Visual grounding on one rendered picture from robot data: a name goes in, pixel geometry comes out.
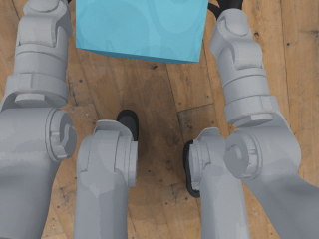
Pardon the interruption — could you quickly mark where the carton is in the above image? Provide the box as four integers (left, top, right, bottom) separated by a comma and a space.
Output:
76, 0, 209, 65

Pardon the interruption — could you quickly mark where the robot right foot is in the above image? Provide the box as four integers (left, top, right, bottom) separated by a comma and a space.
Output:
182, 140, 200, 198

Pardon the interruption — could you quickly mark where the robot foot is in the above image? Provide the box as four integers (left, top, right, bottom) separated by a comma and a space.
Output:
182, 140, 200, 198
116, 110, 139, 141

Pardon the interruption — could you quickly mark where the right robot upper arm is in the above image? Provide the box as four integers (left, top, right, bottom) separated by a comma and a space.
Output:
223, 125, 319, 239

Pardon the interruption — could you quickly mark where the robot left forearm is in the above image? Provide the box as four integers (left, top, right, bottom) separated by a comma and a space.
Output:
0, 0, 73, 113

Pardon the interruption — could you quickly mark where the robot left foot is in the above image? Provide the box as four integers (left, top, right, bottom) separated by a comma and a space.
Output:
116, 110, 139, 141

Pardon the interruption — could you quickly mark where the left robot upper arm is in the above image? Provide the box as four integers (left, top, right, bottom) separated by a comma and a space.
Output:
0, 107, 78, 239

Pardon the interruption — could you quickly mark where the robot right hand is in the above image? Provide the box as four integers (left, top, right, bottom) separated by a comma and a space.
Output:
207, 0, 243, 21

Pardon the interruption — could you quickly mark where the robot right forearm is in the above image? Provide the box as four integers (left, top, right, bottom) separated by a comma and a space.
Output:
208, 8, 301, 153

